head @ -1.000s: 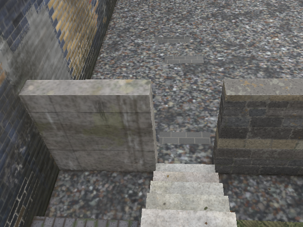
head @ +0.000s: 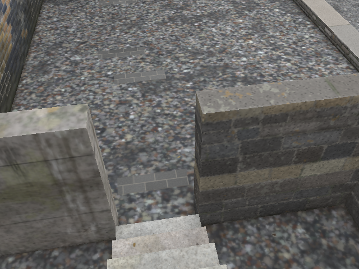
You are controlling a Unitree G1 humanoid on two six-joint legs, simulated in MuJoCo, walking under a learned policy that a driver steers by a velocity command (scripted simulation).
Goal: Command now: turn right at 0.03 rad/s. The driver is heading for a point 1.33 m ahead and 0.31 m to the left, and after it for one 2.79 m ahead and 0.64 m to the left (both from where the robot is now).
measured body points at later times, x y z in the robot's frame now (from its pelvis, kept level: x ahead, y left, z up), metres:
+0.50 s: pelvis +0.07 +0.07 -0.02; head +0.11 +0.08 +0.43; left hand -0.07 +0.29 -0.16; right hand +0.23 -0.17 -0.16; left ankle +0.08 +0.19 -0.71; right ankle -0.03 -0.12 -0.69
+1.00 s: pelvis +0.26 +0.09 -0.21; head +0.26 +0.08 +0.24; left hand +0.33 +0.35 -0.34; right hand +0.17 -0.13 -0.37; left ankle +0.18 +0.21 -0.90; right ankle +0.31 -0.03 -0.89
